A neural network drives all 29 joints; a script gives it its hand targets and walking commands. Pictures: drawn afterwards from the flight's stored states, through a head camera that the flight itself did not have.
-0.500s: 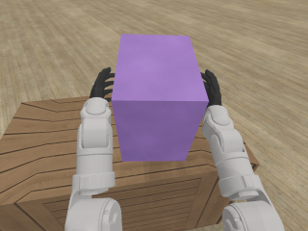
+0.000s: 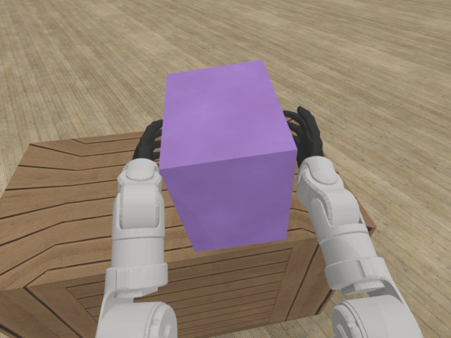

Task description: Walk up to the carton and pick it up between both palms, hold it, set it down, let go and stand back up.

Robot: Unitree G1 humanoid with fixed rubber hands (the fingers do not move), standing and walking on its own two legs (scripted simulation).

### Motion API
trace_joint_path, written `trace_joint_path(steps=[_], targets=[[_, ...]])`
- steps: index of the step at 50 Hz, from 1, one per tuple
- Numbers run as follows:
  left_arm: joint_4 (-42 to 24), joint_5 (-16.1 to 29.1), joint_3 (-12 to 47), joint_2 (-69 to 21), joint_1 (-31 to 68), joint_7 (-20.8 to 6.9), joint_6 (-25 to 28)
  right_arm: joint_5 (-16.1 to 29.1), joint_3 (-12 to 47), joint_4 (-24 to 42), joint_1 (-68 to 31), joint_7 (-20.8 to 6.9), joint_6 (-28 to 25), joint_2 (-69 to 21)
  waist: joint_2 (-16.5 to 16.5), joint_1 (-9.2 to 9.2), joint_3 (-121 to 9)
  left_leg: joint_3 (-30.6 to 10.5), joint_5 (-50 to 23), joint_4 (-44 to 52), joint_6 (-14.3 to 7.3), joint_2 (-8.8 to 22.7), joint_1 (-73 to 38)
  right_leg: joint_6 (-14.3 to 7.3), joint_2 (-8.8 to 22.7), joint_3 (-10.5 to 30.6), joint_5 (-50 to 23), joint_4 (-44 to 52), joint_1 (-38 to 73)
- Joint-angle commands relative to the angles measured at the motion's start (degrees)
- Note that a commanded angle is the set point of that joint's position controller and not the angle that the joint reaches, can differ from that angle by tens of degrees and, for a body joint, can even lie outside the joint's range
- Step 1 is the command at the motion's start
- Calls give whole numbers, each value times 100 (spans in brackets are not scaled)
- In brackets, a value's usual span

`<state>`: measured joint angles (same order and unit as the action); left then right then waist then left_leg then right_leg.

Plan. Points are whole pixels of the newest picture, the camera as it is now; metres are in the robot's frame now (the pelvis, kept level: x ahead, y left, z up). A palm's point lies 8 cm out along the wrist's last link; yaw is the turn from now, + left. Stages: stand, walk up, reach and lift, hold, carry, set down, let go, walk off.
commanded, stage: hold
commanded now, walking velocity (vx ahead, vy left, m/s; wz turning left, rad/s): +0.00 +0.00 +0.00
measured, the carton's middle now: (227, 159) +0.41 -0.02 +0.13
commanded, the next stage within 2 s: none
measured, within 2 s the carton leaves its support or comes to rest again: neither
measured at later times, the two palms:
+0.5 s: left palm (135, 158) +0.38 +0.14 +0.17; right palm (291, 157) +0.37 -0.13 +0.16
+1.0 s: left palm (137, 127) +0.37 +0.12 +0.24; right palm (309, 134) +0.37 -0.15 +0.21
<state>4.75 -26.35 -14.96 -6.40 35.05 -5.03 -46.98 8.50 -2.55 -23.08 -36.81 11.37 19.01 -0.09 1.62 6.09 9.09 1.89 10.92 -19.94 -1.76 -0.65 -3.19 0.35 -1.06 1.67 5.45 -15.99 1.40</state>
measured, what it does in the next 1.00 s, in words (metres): stands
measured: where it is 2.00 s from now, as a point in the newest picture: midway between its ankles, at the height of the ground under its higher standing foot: outside the picture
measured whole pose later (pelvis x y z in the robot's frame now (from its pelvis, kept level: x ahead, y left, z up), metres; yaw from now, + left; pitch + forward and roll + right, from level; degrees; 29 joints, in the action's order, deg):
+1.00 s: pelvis +0.02 +0.00 +0.00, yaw +0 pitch -11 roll -1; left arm -2.2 -20.8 -16.2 -9.0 35.7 1.7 -40.0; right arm 6.8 -3.5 -22.1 -36.0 10.9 9.7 -1.4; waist -1.1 5.8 4.6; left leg 1.8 11.3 -18.5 -1.7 -0.8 -3.3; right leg 0.2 -0.9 1.5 5.4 -14.3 1.7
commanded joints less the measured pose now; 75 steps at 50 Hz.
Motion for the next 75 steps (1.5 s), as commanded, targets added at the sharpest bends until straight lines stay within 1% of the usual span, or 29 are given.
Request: trace_joint_path(steps=[1, 4, 6, 9, 12, 16, 19, 21, 23, 26, 30, 33, 35, 38, 41, 42, 45, 48, 50, 54, 58, 61, 62, 63, 65, 67, 68, 72, 75], targets=[[-1921, 1984, 3068, -3229, 5120, -60, 1481, 216, 2291, 1539, -4553, -1048, -1060, -3474, -591, -89, -4316, -138, -1048, 444, 410, 186, -262, -26, -202, -796, -148, -200, 458], [-995, 1846, 2894, -3039, 4654, 106, 1499, -174, 2089, 1080, -4358, -1041, -1145, -3253, -321, -49, -3768, -127, -632, 516, 308, 155, -21, -20, -121, -732, 140, -31, 264], [-106, 1331, 2130, -2588, 3756, -32, 1251, -454, 1822, 514, -3796, -968, -1033, -3093, 155, -165, -2630, 0, -127, 752, 34, 74, 398, 27, -61, -685, 226, 117, 504], [856, 316, 692, -1785, 2504, -548, 738, -537, 1551, -430, -2618, -831, -603, -2863, 912, -352, -817, 145, -48, 982, -361, -46, 549, 147, 71, -604, 485, 363, 853], [527, 200, 728, -1817, 2191, -1064, 410, -108, 1806, -21, -2490, -603, -189, -2637, 984, -297, -798, 178, -547, 922, -319, -54, 131, 191, 68, -450, -128, 416, 1056], [-922, 738, 1597, -2256, 2666, -1097, 506, 428, 2311, 1097, -2888, -382, -328, -2898, 115, -78, -2059, 181, -1825, 521, 99, -129, -62, 163, -35, -518, -2208, 18, 1857], [-2979, 1727, 3384, -3021, 3475, -621, 874, 845, 2864, 2320, -3060, -338, -749, -3013, -1103, 471, -3998, -133, -4037, -293, 742, -46, -1064, 69, -270, -726, -3227, -417, 1684], [-3717, 2137, 4257, -3424, 3629, -266, 1052, 1036, 3204, 3054, -3282, -375, -1062, -2914, -1648, 431, -4851, -330, -5390, -787, 1036, 129, -1598, -48, -482, -842, -3139, -481, 1158], [-3526, 2406, 4714, -3511, 3358, -2, 1080, 784, 3179, 3128, -3150, -426, -1296, -2771, -1777, 321, -4803, -382, -5886, -1054, 1123, 374, -1501, -239, -496, -806, -2332, -156, 536], [-2287, 1847, 3942, -3025, 2370, 105, 764, 516, 2767, 2477, -2961, -551, -1229, -2158, -1097, 63, -3805, -245, -4532, -506, 957, 449, -1143, -354, -396, -656, -1107, 552, 795], [-146, 328, 1689, -2052, 1192, -677, -24, -38, 2153, 1081, -2501, -533, -557, -2070, 624, -137, -375, 72, -651, 859, -75, -31, 164, 75, -116, -634, -182, 409, 1324], [281, 123, 1297, -1881, 1750, -1292, -320, 86, 1727, 692, -2886, -459, 2, -1831, 737, -117, 154, 132, 108, 1168, -215, 80, 253, 25, -55, -515, 601, 547, 1073], [252, 293, 1173, -1946, 2657, -1383, -176, 46, 1513, 787, -3579, -502, 16, -2012, 496, -175, -79, 165, 708, 1344, -192, 161, 765, -1, -95, -602, 1030, 468, 1098], [-697, 875, 1605, -2344, 3680, -1046, 379, 69, 1664, 1184, -3965, -682, -367, -2843, 18, -251, -1429, 128, 290, 1130, 40, 164, 910, -38, -156, -746, 643, 131, 1101], [-2436, 1943, 3119, -3218, 5387, -298, 1357, 114, 1876, 1329, -4147, -976, -948, -3324, -930, 204, -3729, -99, -792, 627, 558, 305, -65, -118, -262, -885, 23, -244, 535], [-2737, 2158, 3464, -3315, 5563, -96, 1576, 134, 2100, 1530, -4162, -1037, -1095, -3411, -1026, 194, -4326, -142, -1191, 420, 656, 286, -372, -140, -256, -900, -187, -267, 387], [-1969, 2091, 3607, -3350, 4897, 277, 1637, -171, 2101, 1209, -3948, -1137, -1253, -3053, -953, 185, -4499, -209, -1654, 305, 741, 332, -736, -174, -221, -852, -335, -102, 195], [83, 864, 1976, -2317, 2793, -66, 890, -604, 1410, -157, -2969, -990, -957, -2304, -100, 85, -1872, -1, -352, 857, 267, 237, 146, -67, -80, -706, 237, 278, 637], [1129, 6, 771, -1607, 1879, -594, 380, -592, 1349, -419, -2636, -872, -577, -2140, 809, -266, -297, 193, 279, 1171, -320, 40, 765, 24, -11, -661, 657, 422, 1064], [669, 112, 751, -1711, 2031, -1285, 106, 130, 1861, 534, -2953, -572, -58, -2426, 1214, -402, -618, 247, -503, 866, -385, -77, 25, 164, 117, -408, 271, 661, 949], [-687, 762, 1313, -2127, 2892, -1039, 507, 563, 2531, 1664, -3711, -418, -419, -3271, 519, -396, -2291, 228, -1681, 513, -113, -212, 100, 231, -47, -578, -1937, 121, 1806], [-3044, 1974, 3505, -3252, 3978, -433, 1053, 1022, 3201, 2878, -3957, -424, -901, -3330, -980, 205, -4929, -131, -4147, -392, 693, -34, -1253, 59, -314, -758, -3096, -395, 1507], [-3536, 2202, 4087, -3497, 4055, -243, 1150, 1122, 3360, 3257, -3929, -425, -1021, -3185, -1438, 325, -5456, -268, -5016, -712, 939, 48, -1810, 0, -431, -823, -3219, -490, 1156], [-3591, 2296, 4328, -3606, 3999, -65, 1202, 1173, 3448, 3290, -3935, -458, -1175, -3064, -1661, 197, -5591, -340, -5518, -885, 1043, 149, -1820, -108, -514, -837, -2993, -418, 845], [-3038, 2393, 4626, -3622, 3409, 159, 1094, 757, 3019, 2748, -3544, -492, -1347, -2720, -1769, 247, -5093, -360, -5867, -993, 1190, 465, -1734, -362, -512, -750, -1982, 95, 380], [-2115, 1964, 4088, -3253, 2480, 160, 802, 364, 2458, 2001, -2995, -579, -1282, -2155, -1335, 219, -3922, -288, -4942, -567, 1101, 602, -1338, -490, -408, -639, -1054, 666, 560], [-1400, 1495, 3487, -2930, 2001, 21, 548, 145, 2104, 1323, -2694, -583, -1078, -1805, -1099, 328, -2731, -247, -3750, -158, 926, 538, -946, -426, -334, -623, -603, 721, 644], [32, 246, 1704, -2090, 1310, -1022, -241, -100, 1583, 465, -2219, -490, -235, -1603, 549, 279, 176, 135, -489, 1033, 33, 114, 183, -28, -130, -585, -44, 450, 1479], [557, 206, 1199, -1817, 2411, -1529, -329, -73, 1164, 265, -3157, -458, 262, -1618, 697, 74, 475, 204, 695, 1417, -162, 191, 746, -39, -52, -507, 1057, 542, 1120]])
